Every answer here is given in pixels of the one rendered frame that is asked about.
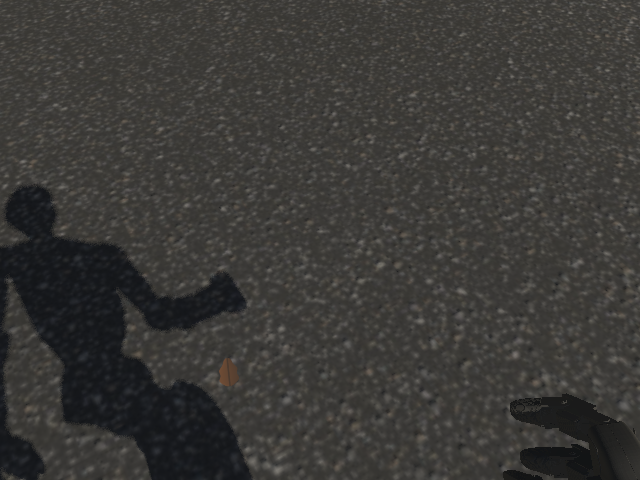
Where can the right robot hand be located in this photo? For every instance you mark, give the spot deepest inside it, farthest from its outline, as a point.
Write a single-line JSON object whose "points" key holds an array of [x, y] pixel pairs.
{"points": [[614, 449]]}

